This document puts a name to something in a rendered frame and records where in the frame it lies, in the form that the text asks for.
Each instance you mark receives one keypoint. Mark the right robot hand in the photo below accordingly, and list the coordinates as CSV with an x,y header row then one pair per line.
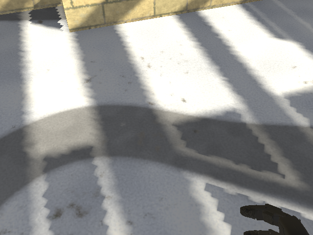
x,y
288,225

